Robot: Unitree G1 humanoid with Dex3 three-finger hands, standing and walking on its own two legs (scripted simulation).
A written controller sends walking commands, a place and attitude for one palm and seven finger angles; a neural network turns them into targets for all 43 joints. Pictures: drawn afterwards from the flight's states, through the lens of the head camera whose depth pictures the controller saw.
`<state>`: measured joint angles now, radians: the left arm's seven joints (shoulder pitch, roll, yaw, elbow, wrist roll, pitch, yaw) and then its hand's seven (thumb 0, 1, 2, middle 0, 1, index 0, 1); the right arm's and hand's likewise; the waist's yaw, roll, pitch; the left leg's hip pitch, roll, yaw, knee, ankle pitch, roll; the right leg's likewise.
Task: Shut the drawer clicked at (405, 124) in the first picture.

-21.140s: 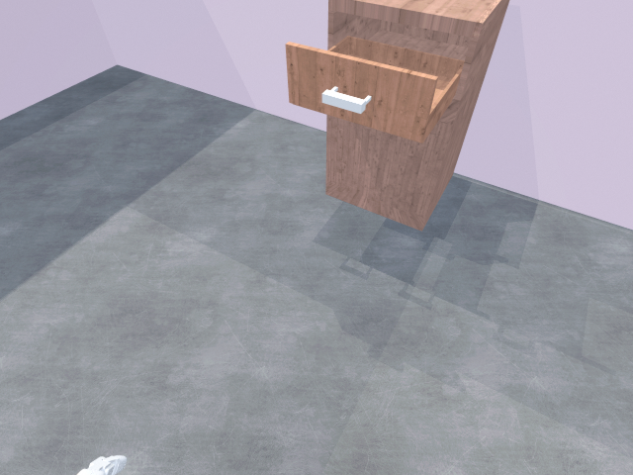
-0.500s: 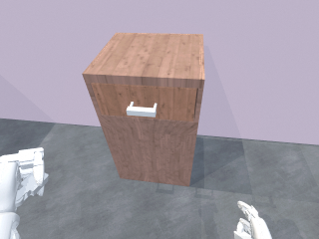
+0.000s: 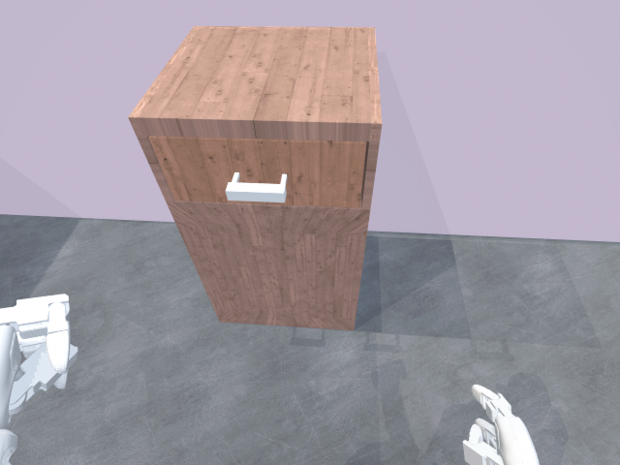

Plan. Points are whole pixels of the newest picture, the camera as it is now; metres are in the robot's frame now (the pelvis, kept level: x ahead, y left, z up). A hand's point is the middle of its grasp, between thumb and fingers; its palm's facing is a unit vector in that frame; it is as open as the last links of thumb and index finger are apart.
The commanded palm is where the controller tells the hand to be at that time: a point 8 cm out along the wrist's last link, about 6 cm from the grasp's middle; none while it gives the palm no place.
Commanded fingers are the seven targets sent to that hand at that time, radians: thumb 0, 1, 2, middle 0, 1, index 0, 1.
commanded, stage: step back with the hand held close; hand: left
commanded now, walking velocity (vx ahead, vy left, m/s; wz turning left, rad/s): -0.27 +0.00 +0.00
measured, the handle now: (258, 185) +0.65 +0.15 -0.06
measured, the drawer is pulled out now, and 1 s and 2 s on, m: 0.00 0.00 0.00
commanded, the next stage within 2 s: stop stepping back and stand still in 1.56 s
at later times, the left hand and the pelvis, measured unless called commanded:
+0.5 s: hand (19, 420) +0.13 +0.24 +0.15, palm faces +0.34 -0.80 -0.49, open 3.3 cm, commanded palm +0.07 +0.29 +0.17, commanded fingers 0.00 0.90 0.90 -1.40 -1.60 -1.40 -1.60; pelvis -0.06 +0.01 -0.01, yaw +0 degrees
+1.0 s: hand out of the picture +0.09 +0.25 +0.16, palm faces +0.35 -0.81 -0.47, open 3.3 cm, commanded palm +0.01 +0.30 +0.17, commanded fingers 0.00 0.90 0.90 -1.40 -1.60 -1.40 -1.60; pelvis -0.10 +0.01 -0.02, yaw +3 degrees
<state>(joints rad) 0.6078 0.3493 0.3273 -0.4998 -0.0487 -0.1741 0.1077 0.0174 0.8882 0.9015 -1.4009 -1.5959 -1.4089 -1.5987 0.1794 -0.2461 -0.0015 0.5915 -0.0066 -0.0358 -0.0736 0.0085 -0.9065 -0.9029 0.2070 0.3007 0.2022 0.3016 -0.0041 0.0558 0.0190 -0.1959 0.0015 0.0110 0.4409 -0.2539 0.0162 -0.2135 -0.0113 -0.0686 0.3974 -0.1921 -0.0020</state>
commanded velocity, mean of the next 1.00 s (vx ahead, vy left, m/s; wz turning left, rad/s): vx -0.33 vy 0.00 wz -0.02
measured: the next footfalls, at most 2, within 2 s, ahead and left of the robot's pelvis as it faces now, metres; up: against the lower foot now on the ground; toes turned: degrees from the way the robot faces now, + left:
right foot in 1.24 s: -0.26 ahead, -0.10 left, +0.00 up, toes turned -2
left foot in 1.44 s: -0.06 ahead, +0.09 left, +0.00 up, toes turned -1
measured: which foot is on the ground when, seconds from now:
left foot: down 0.00-1.00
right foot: down 0.00-0.98, up 1.00-1.00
